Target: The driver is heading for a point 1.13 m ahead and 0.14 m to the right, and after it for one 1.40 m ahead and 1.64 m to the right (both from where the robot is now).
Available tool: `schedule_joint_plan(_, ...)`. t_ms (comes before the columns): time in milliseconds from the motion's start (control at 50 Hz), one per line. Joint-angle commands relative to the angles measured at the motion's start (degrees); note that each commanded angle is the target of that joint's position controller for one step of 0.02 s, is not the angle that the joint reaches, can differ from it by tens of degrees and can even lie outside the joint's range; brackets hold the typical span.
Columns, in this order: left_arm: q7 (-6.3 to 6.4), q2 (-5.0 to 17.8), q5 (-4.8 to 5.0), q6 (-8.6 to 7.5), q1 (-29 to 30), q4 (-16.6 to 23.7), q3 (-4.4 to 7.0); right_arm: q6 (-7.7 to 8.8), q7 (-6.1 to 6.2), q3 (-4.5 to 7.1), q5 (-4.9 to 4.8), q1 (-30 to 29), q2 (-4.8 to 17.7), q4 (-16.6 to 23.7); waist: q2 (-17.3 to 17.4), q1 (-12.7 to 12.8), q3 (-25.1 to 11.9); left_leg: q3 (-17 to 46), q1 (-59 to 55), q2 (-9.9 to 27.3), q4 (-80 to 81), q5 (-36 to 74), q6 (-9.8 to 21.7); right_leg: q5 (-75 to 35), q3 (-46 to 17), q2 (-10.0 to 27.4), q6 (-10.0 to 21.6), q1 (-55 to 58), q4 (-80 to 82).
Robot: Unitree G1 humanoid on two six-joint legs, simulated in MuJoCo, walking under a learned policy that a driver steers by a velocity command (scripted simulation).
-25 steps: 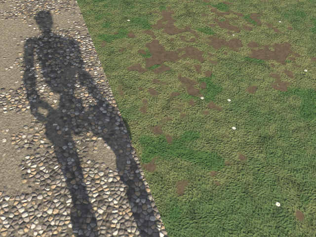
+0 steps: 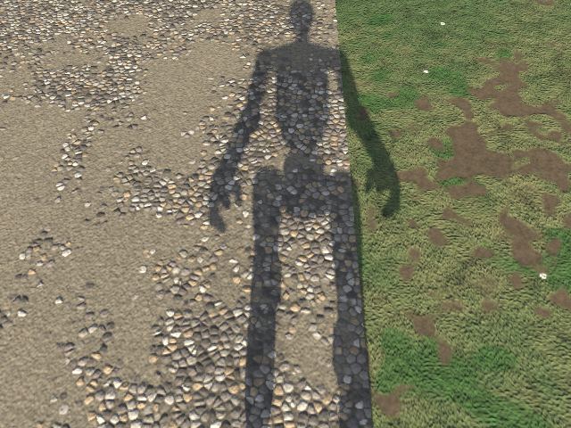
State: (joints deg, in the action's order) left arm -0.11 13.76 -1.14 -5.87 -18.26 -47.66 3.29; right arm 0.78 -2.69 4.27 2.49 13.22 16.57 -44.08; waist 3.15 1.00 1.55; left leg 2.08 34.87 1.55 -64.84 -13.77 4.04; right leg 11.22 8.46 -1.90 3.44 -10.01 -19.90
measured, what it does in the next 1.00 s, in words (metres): walks ahead: left foot, then right foot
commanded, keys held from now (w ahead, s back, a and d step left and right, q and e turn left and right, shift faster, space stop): w+q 0.08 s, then w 0.14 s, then w+e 0.78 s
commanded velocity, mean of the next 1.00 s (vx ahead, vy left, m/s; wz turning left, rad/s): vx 0.50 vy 0.00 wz -0.14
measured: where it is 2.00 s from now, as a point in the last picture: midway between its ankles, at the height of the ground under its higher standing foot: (360, 241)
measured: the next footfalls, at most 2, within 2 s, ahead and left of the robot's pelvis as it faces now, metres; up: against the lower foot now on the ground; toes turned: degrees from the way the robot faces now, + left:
left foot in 0.28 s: +0.30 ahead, +0.13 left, +0.00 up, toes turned +11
right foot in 0.82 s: +0.59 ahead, -0.04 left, +0.00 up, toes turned -13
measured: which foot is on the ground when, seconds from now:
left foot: up 0.00-0.26, down 0.28-0.84, up 0.86-1.00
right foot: down 0.00-0.28, up 0.30-0.80, down 0.82-1.00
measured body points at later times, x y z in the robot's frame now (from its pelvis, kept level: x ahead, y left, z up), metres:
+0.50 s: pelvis +0.27 +0.06 +0.00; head +0.30 +0.08 +0.45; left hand +0.29 +0.32 -0.14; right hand +0.35 -0.19 -0.13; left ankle +0.26 +0.13 -0.74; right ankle +0.28 -0.09 -0.66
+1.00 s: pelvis +0.54 +0.01 -0.01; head +0.57 -0.01 +0.44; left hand +0.67 +0.26 -0.13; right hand +0.59 -0.26 -0.13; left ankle +0.54 +0.18 -0.65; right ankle +0.55 -0.03 -0.74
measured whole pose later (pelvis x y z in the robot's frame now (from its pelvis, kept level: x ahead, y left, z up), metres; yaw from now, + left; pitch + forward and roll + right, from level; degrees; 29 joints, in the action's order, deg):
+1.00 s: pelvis +0.54 +0.01 -0.01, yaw -14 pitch +0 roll +0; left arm -0.5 15.2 -0.1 -1.8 -15.9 -50.4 4.4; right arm 3.9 -0.2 2.0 2.3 11.3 13.3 -47.0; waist 0.7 0.2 3.5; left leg 1.2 28.7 5.6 -67.8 -17.7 -0.5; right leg 10.7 2.0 -7.8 8.6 -14.3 -24.7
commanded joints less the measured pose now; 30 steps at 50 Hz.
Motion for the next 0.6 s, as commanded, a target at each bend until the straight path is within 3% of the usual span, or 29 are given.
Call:
schedule_joint_plan(20, -0.25, 4.35, 0.09, -1.37, -1.03, 2.00, 0.62, -0.08, -0.91, -0.50, 0.02, -1.03, 0.02, 4.13, -6.64, -1.34, 0.78, 1.57, 6.84, 2.76, 2.14, 5.97, -0.64, -12.15, -9.91, 16.77, 6.64, 2.52, 11.94)
schedule_joint_plan(100, -0.23, 4.89, 0.10, -1.10, -3.62, 0.48, 0.47, 0.51, -1.72, -1.67, -0.39, -9.47, -1.55, 6.64, -6.79, 0.44, 2.17, -2.51, 3.55, 2.12, 16.25, 14.60, -0.46, -17.57, -2.27, 14.45, 4.82, 2.62, 11.18)
schedule_joint_plan(200, 0.39, 7.17, -0.01, 0.24, -9.53, -3.07, 0.49, 0.88, -1.53, -2.26, 0.04, -15.79, -1.44, 8.35, -7.08, 2.29, 4.05, -6.94, -1.47, -0.39, 28.62, 7.66, 1.83, -24.16, -0.81, 16.99, 4.95, 9.98, 9.28)
schedule_joint_plan(240, 0.63, 8.28, 0.10, 1.16, -10.91, -4.73, 0.43, 1.27, -0.80, -1.98, 0.57, -13.50, -0.68, 7.44, -8.14, 0.70, 2.03, -8.69, -7.65, -3.42, 31.83, 1.49, 3.77, -41.47, -0.13, 17.51, 4.81, 13.30, 2.00)
schedule_joint_plan(260, 0.67, 8.80, 0.21, 1.65, -11.30, -5.56, 0.32, 1.82, -0.37, -1.52, 0.79, -7.76, 0.15, 5.48, -8.30, -2.15, -1.25, -8.99, -14.89, -5.12, 34.83, 0.91, 5.00, -47.78, 0.15, 16.97, 4.51, 13.62, -5.63)
schedule_joint_plan(280, 0.66, 8.48, 0.73, 1.96, -11.00, -5.75, 0.00, 2.63, 0.29, -0.72, 1.51, 2.07, 1.81, 1.84, -6.94, -6.45, -6.87, -8.20, -28.76, -5.04, 38.01, 4.19, 6.47, -44.23, 1.38, 15.10, 3.52, 8.49, -16.80)
schedule_joint_plan(300, 0.38, 5.85, 1.08, 1.73, -9.90, -3.20, -0.90, 3.09, 1.33, 0.65, 2.71, 12.67, 6.78, -0.37, -1.29, -10.43, -15.19, 6.45, -45.73, 8.79, 38.02, -0.98, 9.28, -21.92, 1.43, 12.48, 2.60, -4.80, -34.08)
schedule_joint_plan(320, -0.53, 0.12, 2.64, 1.71, -14.26, -1.08, -2.03, 2.91, 2.11, 1.68, 1.59, 13.54, 11.52, -0.55, 11.02, -7.47, -22.25, 33.75, -59.79, 26.11, 43.73, 2.33, 16.49, 22.58, -0.93, 2.06, 0.33, -25.80, -54.03)
schedule_joint_plan(340, 0.23, 7.21, 1.58, 2.06, -7.09, -1.29, 0.17, 2.60, 2.71, 1.71, -0.32, 13.08, 9.75, -0.54, 0.12, -9.33, -17.70, 29.77, -53.68, 22.87, 45.36, 6.59, 13.76, 17.25, -10.17, 3.33, 1.15, -29.67, -56.64)
schedule_joint_plan(360, 0.01, 5.94, 1.98, 1.66, -3.61, -0.01, 0.11, 2.99, 2.75, 0.68, -0.66, 8.48, 6.88, -1.48, 0.54, -6.43, -9.50, 19.16, -45.47, 19.89, 46.77, 12.71, 11.21, 11.52, -11.34, 5.34, 1.63, -29.66, -53.78)
schedule_joint_plan(380, -0.09, 4.83, 1.82, 1.59, -3.92, -0.88, -0.06, 3.49, 2.40, -0.12, -0.73, 5.42, 3.64, -1.74, -1.02, -4.04, -5.42, 13.29, -38.41, 17.29, 49.15, 16.36, 8.69, 8.51, -10.77, 6.87, 1.39, -27.04, -49.84)
schedule_joint_plan(420, -0.61, 2.99, -0.01, 3.34, -7.11, -3.18, 0.00, 4.28, 2.48, -1.11, -1.30, 2.28, 0.04, -2.12, 1.06, -0.69, -2.15, 5.25, -30.05, 13.37, 52.60, 16.66, 5.22, 5.94, -10.44, 7.85, 0.26, -21.69, -46.37)
schedule_joint_plan(440, -1.05, 2.18, -0.29, 4.09, -7.53, -3.66, 0.11, 4.84, 2.51, -1.31, -1.31, 2.79, -0.58, -2.59, 1.06, -0.17, -1.86, 3.46, -28.46, 12.71, 53.79, 17.85, 4.95, 5.01, -10.21, 7.43, 0.02, -20.54, -46.38)
schedule_joint_plan(500, -2.01, 1.03, -0.50, 5.05, -3.41, -2.28, 0.39, 6.06, 2.78, -0.86, -1.77, 4.86, 0.85, -4.49, 1.02, 0.73, 0.73, -2.04, -27.95, 11.97, 56.41, 20.69, 4.75, -0.56, -9.72, 7.75, -0.55, -25.26, -45.02)
schedule_joint_plan(600, -2.67, 0.36, -0.46, 4.81, 7.31, 1.39, -0.14, 6.12, 3.21, -1.24, -1.47, 7.70, 0.23, -6.67, 0.77, -0.64, 4.09, -9.52, -29.09, 10.37, 57.03, 22.80, 4.21, -11.43, -7.39, 7.47, -0.77, -29.29, -32.09)
Velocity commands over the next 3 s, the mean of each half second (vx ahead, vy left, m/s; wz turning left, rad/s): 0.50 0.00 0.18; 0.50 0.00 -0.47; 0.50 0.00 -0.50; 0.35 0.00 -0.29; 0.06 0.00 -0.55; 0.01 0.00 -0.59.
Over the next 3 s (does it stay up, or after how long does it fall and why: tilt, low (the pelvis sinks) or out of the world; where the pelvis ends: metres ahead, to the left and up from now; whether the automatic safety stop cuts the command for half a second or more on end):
stays up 1.01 -0.16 -0.01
